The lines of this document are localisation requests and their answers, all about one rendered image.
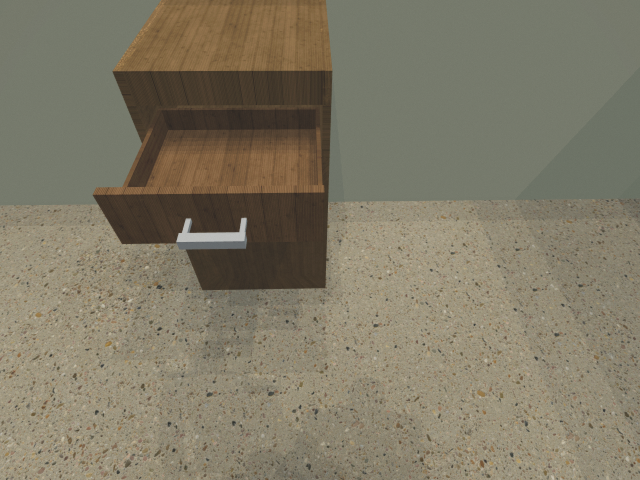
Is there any handle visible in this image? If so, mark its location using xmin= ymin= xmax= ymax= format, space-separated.
xmin=176 ymin=218 xmax=247 ymax=250

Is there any drawer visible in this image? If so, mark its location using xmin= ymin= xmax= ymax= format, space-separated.
xmin=93 ymin=107 xmax=324 ymax=244

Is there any cabinet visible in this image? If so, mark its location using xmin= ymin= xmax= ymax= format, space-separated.
xmin=112 ymin=0 xmax=332 ymax=290

